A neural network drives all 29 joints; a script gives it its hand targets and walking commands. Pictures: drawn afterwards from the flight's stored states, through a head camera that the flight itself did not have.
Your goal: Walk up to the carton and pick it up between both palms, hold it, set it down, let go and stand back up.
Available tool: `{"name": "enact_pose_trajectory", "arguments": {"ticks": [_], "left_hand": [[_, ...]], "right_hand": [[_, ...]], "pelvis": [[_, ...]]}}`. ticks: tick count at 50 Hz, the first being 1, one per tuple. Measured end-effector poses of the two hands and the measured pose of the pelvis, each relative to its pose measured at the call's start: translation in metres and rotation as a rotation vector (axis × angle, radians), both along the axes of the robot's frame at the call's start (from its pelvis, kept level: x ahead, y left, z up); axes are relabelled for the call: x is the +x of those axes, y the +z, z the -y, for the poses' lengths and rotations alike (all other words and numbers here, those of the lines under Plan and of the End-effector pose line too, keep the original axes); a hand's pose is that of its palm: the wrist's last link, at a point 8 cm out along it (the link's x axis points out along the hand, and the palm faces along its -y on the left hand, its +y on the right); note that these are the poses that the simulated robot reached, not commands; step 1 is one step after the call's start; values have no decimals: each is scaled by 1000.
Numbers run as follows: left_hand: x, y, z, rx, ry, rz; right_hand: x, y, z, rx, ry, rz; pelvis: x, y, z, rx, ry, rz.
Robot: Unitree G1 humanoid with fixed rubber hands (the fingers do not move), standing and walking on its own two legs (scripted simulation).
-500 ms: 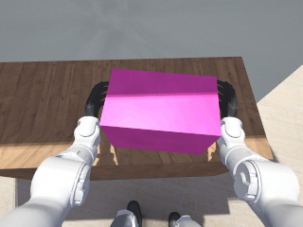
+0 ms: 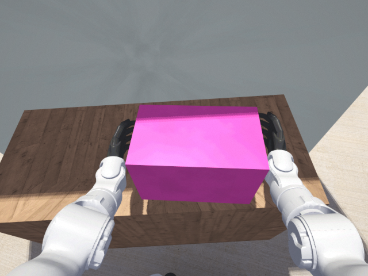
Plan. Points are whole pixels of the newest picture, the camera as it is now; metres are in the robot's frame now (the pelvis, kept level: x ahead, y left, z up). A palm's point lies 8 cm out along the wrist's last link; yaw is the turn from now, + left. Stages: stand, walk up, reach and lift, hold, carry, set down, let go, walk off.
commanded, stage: reach and lift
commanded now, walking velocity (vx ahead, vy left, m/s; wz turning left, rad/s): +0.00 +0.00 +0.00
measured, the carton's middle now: (196, 155) +0.41 -0.04 -0.03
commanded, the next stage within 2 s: none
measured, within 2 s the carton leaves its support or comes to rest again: neither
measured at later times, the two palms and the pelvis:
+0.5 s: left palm (93, 113) +0.42 +0.15 +0.14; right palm (295, 105) +0.40 -0.22 +0.15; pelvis -0.01 +0.00 +0.04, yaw +0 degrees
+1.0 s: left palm (89, 125) +0.40 +0.15 +0.14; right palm (291, 102) +0.41 -0.21 +0.15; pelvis +0.02 -0.02 +0.05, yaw +2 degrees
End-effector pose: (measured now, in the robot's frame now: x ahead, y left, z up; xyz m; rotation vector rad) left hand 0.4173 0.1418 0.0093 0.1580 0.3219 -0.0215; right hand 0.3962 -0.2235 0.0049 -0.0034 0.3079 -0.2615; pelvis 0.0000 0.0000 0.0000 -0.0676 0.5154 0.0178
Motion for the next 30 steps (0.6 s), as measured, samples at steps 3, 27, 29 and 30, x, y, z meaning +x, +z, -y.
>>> {"name": "enact_pose_trajectory", "arguments": {"ticks": [3, 27, 29, 30], "left_hand": [[1, 18, -1, -6, 2, 36], [4, 130, -8, -111, 23, 98], [2, 122, -10, -112, 31, 83], [0, 118, -10, -112, 34, 76]], "right_hand": [[1, 18, -2, 9, -3, 37], [2, 137, -8, 20, -17, 105], [2, 130, -9, 16, -10, 89], [2, 127, -10, 14, -6, 81]], "pelvis": [[-1, 2, -1, 1, 5, 20], [-6, 45, -1, 43, -18, 307], [-5, 46, 0, 43, -21, 309], [-3, 47, 1, 43, -22, 306]]}}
